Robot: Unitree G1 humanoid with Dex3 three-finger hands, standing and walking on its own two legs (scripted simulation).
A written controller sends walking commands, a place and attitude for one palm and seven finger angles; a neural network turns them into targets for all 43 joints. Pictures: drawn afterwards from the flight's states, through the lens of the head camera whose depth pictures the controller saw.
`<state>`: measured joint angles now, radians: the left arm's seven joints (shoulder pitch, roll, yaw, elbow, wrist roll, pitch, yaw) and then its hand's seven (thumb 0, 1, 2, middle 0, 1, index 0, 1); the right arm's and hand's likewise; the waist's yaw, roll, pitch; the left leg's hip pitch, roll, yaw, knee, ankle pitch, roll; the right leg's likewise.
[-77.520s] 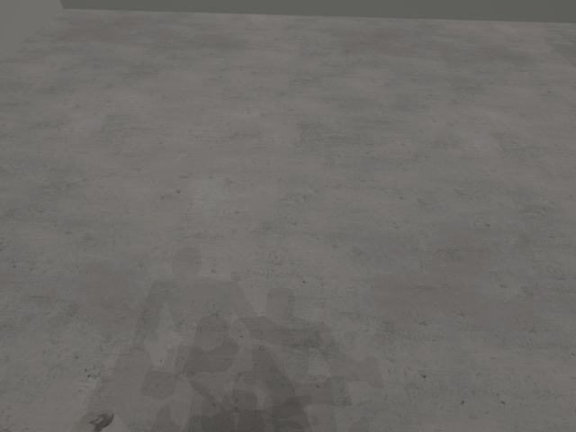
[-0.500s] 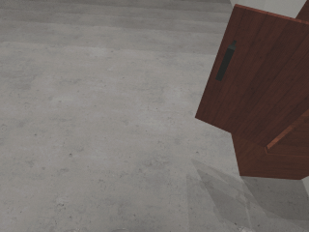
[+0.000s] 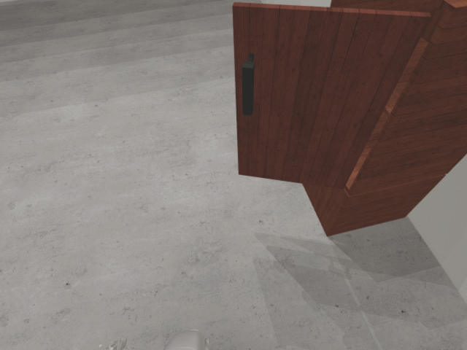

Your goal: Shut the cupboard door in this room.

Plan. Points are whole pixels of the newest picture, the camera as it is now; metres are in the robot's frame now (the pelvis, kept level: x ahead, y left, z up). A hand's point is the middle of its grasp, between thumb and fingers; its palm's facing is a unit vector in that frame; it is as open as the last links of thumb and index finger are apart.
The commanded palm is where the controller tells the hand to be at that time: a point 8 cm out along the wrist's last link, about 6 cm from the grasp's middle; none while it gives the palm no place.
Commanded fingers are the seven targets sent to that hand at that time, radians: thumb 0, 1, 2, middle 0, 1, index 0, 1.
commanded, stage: turn to face it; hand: left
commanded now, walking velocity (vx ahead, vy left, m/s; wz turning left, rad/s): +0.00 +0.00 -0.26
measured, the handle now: (249, 85) +0.69 -0.01 +0.04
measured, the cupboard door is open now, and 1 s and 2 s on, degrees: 65 65 65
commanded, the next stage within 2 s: take the last steps up to it in 0.16 s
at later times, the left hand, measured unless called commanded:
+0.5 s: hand (148, 348) +0.14 +0.18 -0.16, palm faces -0.17 -0.96 -0.22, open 7.4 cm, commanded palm none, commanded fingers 0.00 0.90 0.90 -0.20 -0.30 -0.20 -0.30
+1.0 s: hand (188, 300) +0.23 +0.12 -0.19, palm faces -0.20 -0.97 -0.15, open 7.4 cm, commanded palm none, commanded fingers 0.00 0.90 0.90 -0.20 -0.30 -0.20 -0.30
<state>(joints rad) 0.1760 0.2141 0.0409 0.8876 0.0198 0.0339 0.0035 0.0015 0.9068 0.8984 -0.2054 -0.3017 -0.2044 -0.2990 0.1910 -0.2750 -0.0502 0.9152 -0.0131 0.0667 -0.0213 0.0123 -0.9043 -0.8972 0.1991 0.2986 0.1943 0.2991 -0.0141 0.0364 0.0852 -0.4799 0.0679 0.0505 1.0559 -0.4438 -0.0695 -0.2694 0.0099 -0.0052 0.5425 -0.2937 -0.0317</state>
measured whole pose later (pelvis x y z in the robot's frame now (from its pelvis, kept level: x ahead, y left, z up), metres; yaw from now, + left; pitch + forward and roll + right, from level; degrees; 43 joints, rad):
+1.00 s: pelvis +0.18 -0.05 -0.01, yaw -13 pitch -1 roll +0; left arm 0.26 0.19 0.05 1.05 0.02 0.02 -0.01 0.01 0.91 0.90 -0.20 -0.30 -0.20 -0.30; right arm 0.22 -0.16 -0.01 0.97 -0.03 -0.03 -0.03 0.01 -0.90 -0.90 0.20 0.30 0.20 0.30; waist 0.00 -0.05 0.08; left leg -0.33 0.05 0.14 0.58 -0.24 0.03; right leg -0.41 -0.02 -0.02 1.13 -0.42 -0.02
